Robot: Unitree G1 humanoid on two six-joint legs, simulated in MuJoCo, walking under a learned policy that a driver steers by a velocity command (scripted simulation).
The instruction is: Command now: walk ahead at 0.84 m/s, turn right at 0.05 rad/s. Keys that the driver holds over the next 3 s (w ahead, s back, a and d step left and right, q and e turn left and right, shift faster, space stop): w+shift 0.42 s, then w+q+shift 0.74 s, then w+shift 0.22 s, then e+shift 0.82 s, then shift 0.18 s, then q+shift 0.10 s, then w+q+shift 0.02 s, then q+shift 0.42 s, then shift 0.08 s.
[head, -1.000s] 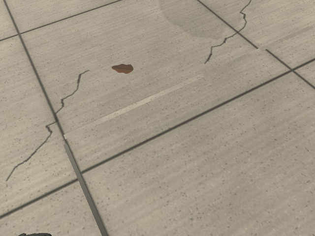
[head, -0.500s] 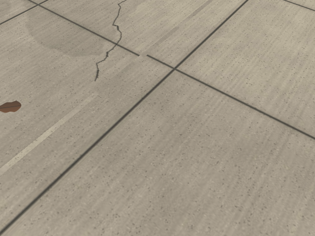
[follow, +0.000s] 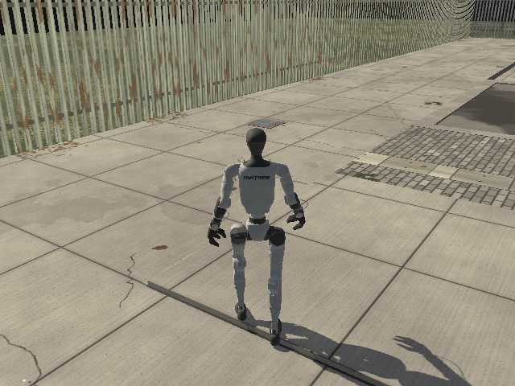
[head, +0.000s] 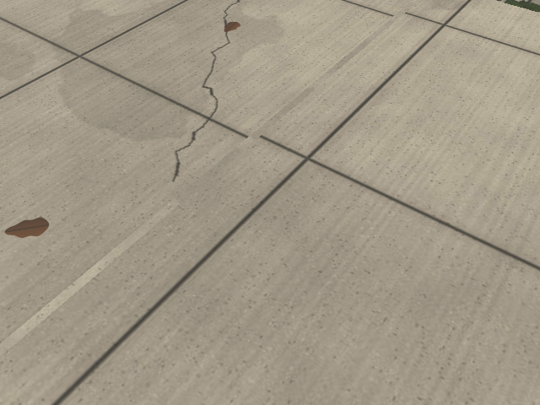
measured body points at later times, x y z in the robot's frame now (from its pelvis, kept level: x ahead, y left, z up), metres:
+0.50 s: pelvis +0.27 +0.03 -0.01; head +0.31 +0.05 +0.43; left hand +0.53 +0.23 -0.09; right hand +0.17 -0.21 -0.14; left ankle +0.06 +0.10 -0.74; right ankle +0.46 -0.09 -0.69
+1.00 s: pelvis +0.74 +0.06 -0.03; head +0.76 +0.07 +0.42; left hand +0.59 +0.27 -0.17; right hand +1.02 -0.09 -0.12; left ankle +0.89 +0.13 -0.72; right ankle +0.50 -0.08 -0.70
